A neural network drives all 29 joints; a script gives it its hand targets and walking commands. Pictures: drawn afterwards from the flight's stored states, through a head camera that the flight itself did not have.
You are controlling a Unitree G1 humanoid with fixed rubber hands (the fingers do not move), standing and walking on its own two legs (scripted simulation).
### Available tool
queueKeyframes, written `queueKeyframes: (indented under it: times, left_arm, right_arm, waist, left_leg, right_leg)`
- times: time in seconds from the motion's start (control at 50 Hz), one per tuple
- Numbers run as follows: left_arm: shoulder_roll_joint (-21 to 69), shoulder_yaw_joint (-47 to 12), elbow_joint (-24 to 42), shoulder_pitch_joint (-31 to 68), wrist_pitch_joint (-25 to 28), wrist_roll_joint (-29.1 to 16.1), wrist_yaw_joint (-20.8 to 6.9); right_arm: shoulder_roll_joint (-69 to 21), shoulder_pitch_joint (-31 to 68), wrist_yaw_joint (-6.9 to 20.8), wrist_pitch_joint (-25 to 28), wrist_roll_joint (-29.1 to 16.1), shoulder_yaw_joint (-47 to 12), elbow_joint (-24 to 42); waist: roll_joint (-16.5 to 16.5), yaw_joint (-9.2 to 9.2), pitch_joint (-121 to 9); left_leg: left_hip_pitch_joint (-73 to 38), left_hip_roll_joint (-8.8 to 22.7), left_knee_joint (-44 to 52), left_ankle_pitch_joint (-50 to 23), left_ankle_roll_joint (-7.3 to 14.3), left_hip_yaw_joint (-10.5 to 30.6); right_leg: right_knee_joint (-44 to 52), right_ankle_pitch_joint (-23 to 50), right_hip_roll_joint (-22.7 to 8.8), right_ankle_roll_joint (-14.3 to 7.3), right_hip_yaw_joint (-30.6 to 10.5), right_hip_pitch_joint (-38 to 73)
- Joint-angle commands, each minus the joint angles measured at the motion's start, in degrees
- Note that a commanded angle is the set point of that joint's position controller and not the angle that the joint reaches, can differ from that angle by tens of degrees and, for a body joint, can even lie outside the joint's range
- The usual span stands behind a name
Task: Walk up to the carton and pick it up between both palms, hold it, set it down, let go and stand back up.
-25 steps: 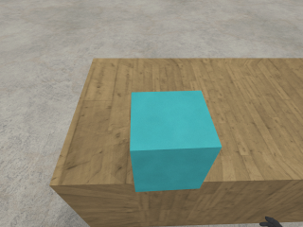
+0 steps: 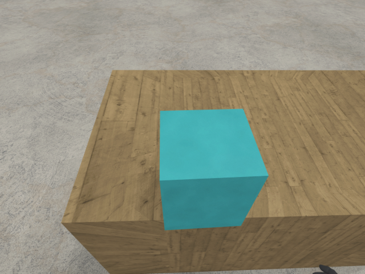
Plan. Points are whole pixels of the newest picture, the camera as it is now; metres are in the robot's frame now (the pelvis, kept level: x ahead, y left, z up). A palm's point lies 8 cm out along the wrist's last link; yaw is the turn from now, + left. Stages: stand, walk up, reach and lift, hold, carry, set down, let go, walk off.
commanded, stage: walk up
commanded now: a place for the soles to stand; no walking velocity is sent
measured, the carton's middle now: (202, 171) +0.39 -0.03 -0.01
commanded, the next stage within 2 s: reach and lift in 0.24 s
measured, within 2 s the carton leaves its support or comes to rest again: neither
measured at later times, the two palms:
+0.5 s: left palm (74, 260) +0.19 +0.27 -0.09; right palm out of the picture +0.13 -0.31 -0.10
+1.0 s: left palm (91, 249) +0.21 +0.22 -0.06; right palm out of the picture +0.16 -0.32 -0.05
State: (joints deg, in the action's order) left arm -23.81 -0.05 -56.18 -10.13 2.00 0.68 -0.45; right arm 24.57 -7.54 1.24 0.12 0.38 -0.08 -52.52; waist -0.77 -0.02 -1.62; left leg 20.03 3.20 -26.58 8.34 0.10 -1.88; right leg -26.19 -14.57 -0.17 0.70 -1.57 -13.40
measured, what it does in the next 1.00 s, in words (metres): stands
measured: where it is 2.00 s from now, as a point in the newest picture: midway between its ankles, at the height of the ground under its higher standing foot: outside the picture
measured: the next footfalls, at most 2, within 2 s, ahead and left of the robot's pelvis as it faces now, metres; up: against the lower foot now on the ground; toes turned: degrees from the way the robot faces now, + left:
none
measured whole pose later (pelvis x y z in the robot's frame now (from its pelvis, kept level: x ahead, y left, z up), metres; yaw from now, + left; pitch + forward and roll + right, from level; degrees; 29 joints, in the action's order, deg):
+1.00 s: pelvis +0.02 -0.01 +0.00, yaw +0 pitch +5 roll +0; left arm -14.4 -0.1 -21.3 -12.0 -10.4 1.6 1.9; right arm 23.1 -9.8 6.4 16.8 -4.7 3.6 -45.4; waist -1.5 -1.8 -2.2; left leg 19.1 3.1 -22.1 7.7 -0.6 -2.6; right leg -22.9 -14.3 -1.3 1.2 -0.2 -13.4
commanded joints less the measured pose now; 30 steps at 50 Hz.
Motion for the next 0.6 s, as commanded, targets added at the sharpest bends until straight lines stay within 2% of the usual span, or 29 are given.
queueKeyframes:
  times: [0.0,0.02,0.04,0.08,0.14,0.2,0.22,0.24,0.26,0.28,0.3,0.32,0.34,0.36,0.38,0.4,0.42,0.44,0.48,0.5,0.56,0.58]
  left_arm:
    - [-11.06,2.83,2.41,1.41,1.50,0.08,1.27]
    - [-11.17,2.99,2.02,1.34,1.49,0.10,1.18]
    - [-11.39,2.88,1.98,1.25,1.47,0.07,1.19]
    - [-11.53,2.99,2.24,1.11,1.58,0.16,1.17]
    - [-11.45,2.92,1.93,0.71,1.50,0.01,1.16]
    - [-12.00,3.17,1.58,0.95,1.41,0.34,1.14]
    - [-12.13,3.27,1.74,0.77,1.36,0.29,1.03]
    - [-8.31,1.48,21.84,20.88,-10.69,-0.94,2.02]
    - [-7.06,2.27,26.25,25.00,-16.49,0.17,2.69]
    - [-6.71,2.61,28.58,22.53,-19.87,0.26,2.38]
    - [-7.12,2.65,31.63,22.92,-22.22,-0.21,1.93]
    - [-6.47,2.26,33.04,22.02,-23.57,-1.06,1.49]
    - [-5.12,1.55,34.03,19.74,-25.02,0.02,1.41]
    - [-5.07,2.71,36.29,17.27,-26.39,1.66,1.58]
    - [-4.77,3.79,37.77,15.19,-27.02,3.25,1.58]
    - [-4.88,5.03,39.13,13.57,-27.54,4.41,1.33]
    - [-4.95,4.83,40.91,12.82,-28.08,4.17,1.35]
    - [-3.83,4.64,39.99,12.09,-29.10,3.52,1.42]
    - [-3.30,6.16,40.23,10.34,-29.14,4.37,2.33]
    - [-3.30,7.95,40.11,7.75,-29.13,5.11,2.25]
    - [-2.43,8.74,42.00,5.97,-27.92,5.55,2.67]
    - [-1.60,8.76,41.48,5.76,-27.53,5.36,2.89]
  right_arm:
    - [9.92,2.21,-0.09,0.72,0.79,3.76,0.23]
    - [9.87,2.74,0.06,0.62,0.84,3.76,0.26]
    - [10.29,2.61,0.13,0.54,0.64,3.85,0.34]
    - [10.16,2.47,0.10,0.51,0.94,3.98,0.33]
    - [9.97,2.73,0.15,0.48,0.95,3.88,0.65]
    - [10.08,2.25,0.23,0.32,0.72,4.04,0.40]
    - [10.23,2.35,0.20,0.25,0.96,4.16,0.78]
    - [-2.77,17.86,1.61,9.53,6.38,10.03,-4.97]
    - [1.03,13.73,3.15,9.96,5.77,11.49,-4.11]
    - [3.71,11.06,3.30,10.61,4.99,11.39,-3.15]
    - [4.45,9.66,2.98,10.77,3.59,12.02,-1.36]
    - [5.18,10.13,2.89,11.01,3.82,13.05,-0.79]
    - [6.11,10.27,3.27,10.99,4.39,14.63,-0.71]
    - [7.25,9.38,3.86,10.30,4.66,15.44,1.30]
    - [8.32,8.93,4.31,10.07,4.59,15.16,4.12]
    - [8.96,6.48,4.35,9.85,2.94,13.80,6.08]
    - [8.13,5.19,4.08,9.43,1.29,13.36,9.01]
    - [8.09,5.55,3.91,8.94,0.79,13.32,10.93]
    - [8.86,7.53,4.72,8.38,2.04,14.62,12.16]
    - [8.91,6.51,5.00,8.02,1.38,13.93,12.54]
    - [8.95,5.24,5.65,8.34,-0.92,12.63,15.54]
    - [8.96,5.20,5.87,8.51,-1.20,12.37,15.44]
  waist:
    - [2.25,-0.47,-2.76]
    - [3.18,-0.53,-2.94]
    - [2.96,-0.43,-2.69]
    - [2.38,-0.35,-2.05]
    - [3.87,-0.26,-1.69]
    - [1.61,-0.52,-0.68]
    - [3.51,-0.36,-1.37]
    - [0.80,-2.84,5.31]
    - [-2.74,-4.65,4.61]
    - [-6.50,-6.06,5.02]
    - [-7.13,-7.69,3.58]
    - [-7.00,-7.95,2.54]
    - [-3.23,-6.94,1.12]
    - [-1.10,-5.72,-0.17]
    - [-2.98,-3.77,0.03]
    - [-7.17,-2.78,0.34]
    - [-8.36,-3.26,-0.31]
    - [-6.81,-2.92,1.09]
    - [0.54,-1.94,-1.39]
    - [-0.45,-1.14,-0.51]
    - [0.36,-0.18,-3.78]
    - [-1.08,0.21,-3.62]
  left_leg:
    - [-9.88,4.83,3.38,5.88,2.73,5.82]
    - [-10.26,4.79,3.24,5.58,2.50,5.62]
    - [-10.55,4.84,3.57,7.80,2.79,5.73]
    - [-10.27,4.52,3.06,7.21,2.65,5.67]
    - [-9.30,4.64,4.05,8.06,2.52,5.87]
    - [-8.47,4.77,4.24,10.64,2.57,6.45]
    - [-9.48,4.50,3.55,10.46,2.46,5.95]
    - [-4.51,-2.81,-4.06,24.48,-2.63,-4.29]
    - [-13.45,-2.78,-9.69,25.03,-2.27,-4.43]
    - [-25.07,-3.51,-15.29,20.33,-2.64,-2.34]
    - [-32.37,-3.60,-17.35,14.90,-3.49,-0.13]
    - [-30.05,-2.78,-14.66,12.26,-3.40,0.16]
    - [-25.41,-0.19,-11.07,11.69,-3.48,-0.30]
    - [-21.62,0.86,-9.12,12.82,-3.17,-1.29]
    - [-21.60,0.37,-9.79,16.12,-1.88,-2.72]
    - [-30.53,-1.20,-14.04,15.17,-1.15,-1.43]
    - [-37.89,-2.40,-16.31,11.21,-1.17,-0.06]
    - [-34.66,-2.28,-12.45,9.79,-1.57,0.48]
    - [-20.97,-0.09,-5.11,3.47,-1.17,-0.72]
    - [-19.40,-0.42,-4.43,1.30,-0.79,-1.16]
    - [-20.25,-1.80,-3.88,-3.38,-1.21,-0.81]
    - [-20.94,-1.70,-2.88,-3.47,-1.13,-0.53]
  right_leg:
    - [5.59,2.58,-6.83,-3.37,-5.47,-3.24]
    - [5.93,2.46,-6.85,-3.10,-5.32,-3.96]
    - [5.82,1.73,-6.61,-3.14,-5.49,-4.04]
    - [6.29,2.62,-6.75,-3.37,-5.76,-4.05]
    - [5.04,2.05,-6.04,-3.06,-5.01,-4.16]
    - [5.84,0.01,-6.14,-3.37,-5.49,-4.24]
    - [6.42,-0.64,-6.64,-3.47,-5.85,-5.08]
    - [-2.25,-22.63,-1.40,-3.06,3.94,-15.74]
    - [-0.96,-27.89,-4.09,-7.31,2.30,-24.97]
    - [0.34,-28.84,-6.17,-9.06,1.42,-33.88]
    - [0.06,-22.33,-6.56,-8.43,2.35,-38.01]
    - [-2.60,-12.02,-4.15,-6.38,5.48,-33.38]
    - [-4.69,-6.20,-1.85,-5.07,8.50,-27.21]
    - [-5.64,-5.72,-0.67,-4.61,9.48,-22.32]
    - [-3.63,-11.04,-1.33,-5.68,8.29,-21.81]
    - [-0.38,-16.12,-4.38,-8.43,5.65,-29.72]
    - [1.60,-15.65,-6.08,-8.99,4.94,-34.73]
    - [0.86,-9.82,-4.60,-7.33,6.17,-32.24]
    - [-3.39,3.60,0.86,-3.64,8.40,-14.20]
    - [-2.90,6.53,1.24,-3.03,7.78,-10.47]
    - [-1.35,11.51,1.71,-2.07,6.56,-6.45]
    - [-0.46,11.37,1.69,-1.87,6.58,-6.89]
